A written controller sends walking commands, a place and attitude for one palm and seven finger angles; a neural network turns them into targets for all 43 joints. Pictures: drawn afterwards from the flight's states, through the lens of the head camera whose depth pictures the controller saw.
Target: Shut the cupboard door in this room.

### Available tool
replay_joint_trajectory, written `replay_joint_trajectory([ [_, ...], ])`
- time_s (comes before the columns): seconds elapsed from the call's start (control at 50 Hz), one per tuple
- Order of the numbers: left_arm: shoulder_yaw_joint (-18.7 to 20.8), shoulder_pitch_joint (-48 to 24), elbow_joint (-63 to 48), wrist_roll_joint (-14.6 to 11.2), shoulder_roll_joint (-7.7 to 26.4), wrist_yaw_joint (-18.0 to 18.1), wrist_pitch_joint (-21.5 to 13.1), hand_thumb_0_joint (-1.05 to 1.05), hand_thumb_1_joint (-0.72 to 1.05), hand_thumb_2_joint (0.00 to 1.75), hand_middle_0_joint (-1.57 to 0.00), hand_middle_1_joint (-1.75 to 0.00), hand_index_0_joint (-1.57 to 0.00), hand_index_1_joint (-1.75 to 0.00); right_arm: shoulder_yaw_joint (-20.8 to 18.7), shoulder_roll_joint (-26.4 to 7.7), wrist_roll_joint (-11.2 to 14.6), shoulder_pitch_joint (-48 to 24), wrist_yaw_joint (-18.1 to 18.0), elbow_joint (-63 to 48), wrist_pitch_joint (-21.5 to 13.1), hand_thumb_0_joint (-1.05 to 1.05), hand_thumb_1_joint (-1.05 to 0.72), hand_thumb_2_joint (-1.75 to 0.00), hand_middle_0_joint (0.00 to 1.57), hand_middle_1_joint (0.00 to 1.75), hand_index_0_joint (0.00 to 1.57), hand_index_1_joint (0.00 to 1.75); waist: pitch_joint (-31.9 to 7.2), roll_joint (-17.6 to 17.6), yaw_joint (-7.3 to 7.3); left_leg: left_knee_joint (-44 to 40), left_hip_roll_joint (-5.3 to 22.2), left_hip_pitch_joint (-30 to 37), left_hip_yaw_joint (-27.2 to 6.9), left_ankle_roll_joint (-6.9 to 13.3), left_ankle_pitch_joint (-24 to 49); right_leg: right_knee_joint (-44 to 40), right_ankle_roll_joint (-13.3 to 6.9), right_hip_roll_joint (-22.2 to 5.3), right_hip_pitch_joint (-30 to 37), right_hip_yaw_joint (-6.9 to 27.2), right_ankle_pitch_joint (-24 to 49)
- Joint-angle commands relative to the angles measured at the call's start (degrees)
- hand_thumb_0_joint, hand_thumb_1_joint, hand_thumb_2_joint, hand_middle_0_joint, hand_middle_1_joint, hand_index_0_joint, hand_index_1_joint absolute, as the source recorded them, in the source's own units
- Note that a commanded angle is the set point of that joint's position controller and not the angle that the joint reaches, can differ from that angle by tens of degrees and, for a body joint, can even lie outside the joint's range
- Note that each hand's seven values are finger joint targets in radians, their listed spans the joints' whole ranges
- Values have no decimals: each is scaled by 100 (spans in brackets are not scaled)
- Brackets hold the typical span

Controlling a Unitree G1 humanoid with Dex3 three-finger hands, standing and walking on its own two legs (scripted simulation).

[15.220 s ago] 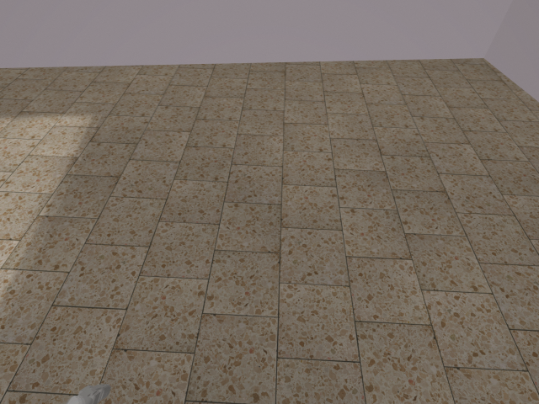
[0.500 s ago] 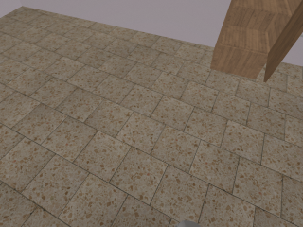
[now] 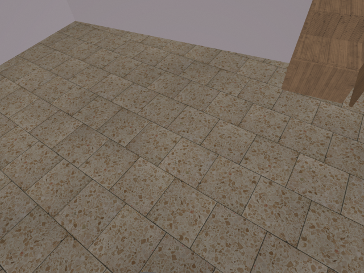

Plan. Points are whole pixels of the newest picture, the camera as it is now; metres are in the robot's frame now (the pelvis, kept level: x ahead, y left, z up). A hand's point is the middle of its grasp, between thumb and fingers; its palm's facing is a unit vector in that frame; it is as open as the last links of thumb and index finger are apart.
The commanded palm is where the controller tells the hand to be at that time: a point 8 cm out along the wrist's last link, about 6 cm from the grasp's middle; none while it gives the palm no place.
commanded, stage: stand and wait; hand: left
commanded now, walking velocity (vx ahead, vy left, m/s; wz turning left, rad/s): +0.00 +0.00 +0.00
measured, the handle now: out of the picture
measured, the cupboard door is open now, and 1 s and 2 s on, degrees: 82 82 82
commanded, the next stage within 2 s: turn or walk to find it in 0.20 s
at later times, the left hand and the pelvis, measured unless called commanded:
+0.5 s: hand out of the picture -0.03 +0.22 -0.18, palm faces +0.11 -0.97 -0.20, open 7.3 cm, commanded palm none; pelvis -0.02 +0.04 -0.01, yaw +3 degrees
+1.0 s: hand out of the picture -0.02 +0.28 -0.18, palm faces +0.23 -0.95 -0.21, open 7.4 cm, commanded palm none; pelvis -0.04 +0.08 +0.00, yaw +12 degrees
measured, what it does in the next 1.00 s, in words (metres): steps on the spot: left foot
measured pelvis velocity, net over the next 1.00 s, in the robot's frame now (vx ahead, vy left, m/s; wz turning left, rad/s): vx -0.04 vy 0.08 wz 0.21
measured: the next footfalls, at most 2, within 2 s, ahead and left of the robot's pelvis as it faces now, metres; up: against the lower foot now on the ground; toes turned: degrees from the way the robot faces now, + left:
left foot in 0.14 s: -0.01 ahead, +0.15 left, +0.00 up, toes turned +3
right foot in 1.16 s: +0.02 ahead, -0.05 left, +0.00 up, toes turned +8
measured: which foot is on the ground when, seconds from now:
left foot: up 0.00-0.12, down 0.14-1.00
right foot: down 0.00-0.82, up 0.84-1.00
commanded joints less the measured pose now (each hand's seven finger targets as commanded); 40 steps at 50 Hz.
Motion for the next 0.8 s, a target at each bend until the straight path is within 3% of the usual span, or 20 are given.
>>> replay_joint_trajectory([
  [0.0, 208, 525, -12, 51, 1124, 55, -102, 0, 90, 90, -20, -30, -20, -30, 67, -114, 21, -284, -42, -366, -223, 0, -90, -90, 20, 30, 20, 30, -548, -999, 282, -1076, 18, -100, 187, 37, -244, -726, -618, -1539, 881, 1467, 2813],
  [0.06, 182, 318, 131, 11, 1095, 55, -89, 0, 90, 90, -20, -30, -20, -30, 117, -60, 31, 54, -79, -153, -284, 0, -90, -90, 20, 30, 20, 30, -652, -1024, 85, -2181, 12, 651, 307, 82, 487, -591, -416, -1356, 617, 1333, 2388],
  [0.1, 140, 163, 163, -62, 935, 61, -64, 0, 90, 90, -20, -30, -20, -30, 133, -148, 25, 393, -92, 31, -388, 0, -90, -90, 20, 30, 20, 30, -757, -559, -88, -3202, 190, 1547, 128, 193, 1574, -276, -44, -1025, 117, 1055, 1649],
  [0.12, 92, 267, 167, -87, 747, 43, -43, 0, 90, 90, -20, -30, -20, -30, 110, -375, 0, 343, -110, 25, -452, 0, -90, -90, 20, 30, 20, 30, -814, 82, -22, -3209, 692, 1815, -380, 381, 2170, -84, 201, -660, -246, 791, 1104],
  [0.14, 40, 303, 197, -82, 598, 36, -14, 0, 90, 90, -20, -30, -20, -30, 106, -537, -18, 147, -135, -15, -457, 0, -90, -90, 20, 30, 20, 30, -615, 498, 73, -3264, 1107, 1492, -690, 607, 2382, -134, 373, -463, -254, 567, 536],
  [0.16, 22, 330, 278, -44, 550, 23, 12, 0, 90, 90, -20, -30, -20, -30, 116, -542, -13, -76, -147, -43, -421, 0, -90, -90, 20, 30, 20, 30, -387, 326, 156, -3363, 1135, 1055, -576, 642, 1810, -306, 423, -402, -31, 544, 193],
  [0.18, -19, 277, 383, -32, 511, 10, 21, 0, 90, 90, -20, -30, -20, -30, 152, -434, -16, -177, -169, 0, -453, 0, -90, -90, 20, 30, 20, 30, -222, 573, 128, -3479, 976, 917, -514, 612, 1823, -362, 473, -449, 84, 474, 481],
  [0.22, -11, 256, 468, -38, 618, 11, 40, 0, 90, 90, -20, -30, -20, -30, 182, -348, -2, -154, -174, 11, -418, 0, -90, -90, 20, 30, 20, 30, 78, 588, 117, -3476, 807, 556, -421, 528, 1850, -341, 474, -476, 308, 465, 612],
  [0.32, 53, 341, 485, -18, 725, 13, 74, 0, 90, 90, -20, -30, -20, -30, 138, -375, -15, -120, -144, -87, -356, 0, -90, -90, 20, 30, 20, 30, 244, 242, 99, -3334, 629, 281, -457, 508, 1299, -349, 461, -616, 142, 443, 373],
  [0.46, 178, 263, 171, 7, 750, 7, 79, 0, 90, 90, -20, -30, -20, -30, 25, -616, -37, -116, -119, -406, -355, 0, -90, -90, 20, 30, 20, 30, -168, 202, 99, -3162, 748, 95, -934, 718, 1910, 225, 503, -536, 157, 288, 367],
  [0.52, 255, 309, 37, 16, 896, 21, 58, 0, 90, 90, -20, -30, -20, -30, 3, -546, -41, -108, -93, -538, -350, 0, -90, -90, 20, 30, 20, 30, -397, -212, 127, -2619, 455, -197, -631, 586, 1923, 21, 354, -918, 491, 523, 655],
  [0.56, 347, 350, -56, 26, 1193, 39, 53, 0, 90, 90, -20, -30, -20, -30, -3, -404, -30, -22, -64, -637, -308, 0, -90, -90, 20, 30, 20, 30, -566, -1098, 178, -1607, -7, -625, -36, 364, 1196, -502, -118, -1744, 847, 1064, 612],
  [0.58, 394, 362, -127, 30, 1322, 53, 49, 0, 90, 90, -20, -30, -20, -30, -22, -360, -43, -90, -64, -687, -269, 0, -90, -90, 20, 30, 20, 30, -546, -1489, 240, -734, -100, -731, 254, 249, 87, -866, -490, -2277, 766, 1393, 624],
  [0.6, 405, 329, -179, 52, 1327, 66, 40, 0, 90, 90, -20, -30, -20, -30, -57, -396, -53, -212, -53, -730, -242, 0, -90, -90, 20, 30, 20, 30, -523, -1464, 302, 79, 1, -817, 225, 225, -567, -994, -711, -2523, 603, 1454, 909],
  [0.62, 383, 205, -234, 62, 1293, 83, 36, 0, 90, 90, -20, -30, -20, -30, -70, -406, -49, -217, -33, -745, -218, 0, -90, -90, 20, 30, 20, 30, -466, -1287, 248, 542, 112, -847, 155, 219, -688, -1019, -741, -2551, 382, 1330, 960],
  [0.66, 392, -196, -392, 97, 1293, 96, 57, 0, 90, 90, -20, -30, -20, -30, -64, -261, -14, -196, 35, -768, -200, 0, -90, -90, 20, 30, 20, 30, -335, -982, 106, 405, 308, -613, 267, 188, -712, -848, -567, -2458, 26, 757, 1078],
  [0.7, 392, -335, -448, 119, 1401, 66, 61, 0, 90, 90, -20, -30, -20, -30, -11, -128, -9, -71, 82, -754, -233, 0, -90, -90, 20, 30, 20, 30, -472, -1007, 46, -542, 248, -336, 519, 110, -342, -382, -341, -2156, 177, 231, 1448],
  [0.74, 376, -255, -409, 67, 1426, 31, 98, 0, 90, 90, -20, -30, -20, -30, 0, -148, -26, 188, 78, -660, -267, 0, -90, -90, 20, 30, 20, 30, -559, -902, -62, -1653, 81, 505, 744, 105, 650, 92, -33, -1878, -245, -21, 1038],
  [0.76, 334, -295, -406, 26, 1303, 13, 133, 0, 90, 90, -20, -30, -20, -30, -20, -261, -33, 418, 87, -592, -320, 0, -90, -90, 20, 30, 20, 30, -614, -280, -198, -2425, 201, 1044, 431, 165, 1210, 662, 233, -1613, -671, -161, 460],
  [0.78, 278, -257, -520, -31, 973, -7, 185, 0, 90, 90, -20, -30, -20, -30, -112, -727, -89, 522, 58, -596, -375, 0, -90, -90, 20, 30, 20, 30, -458, 1213, -238, -3251, 1150, 1183, -1163, 524, 1541, 1688, 631, -840, -1544, -374, -781],
])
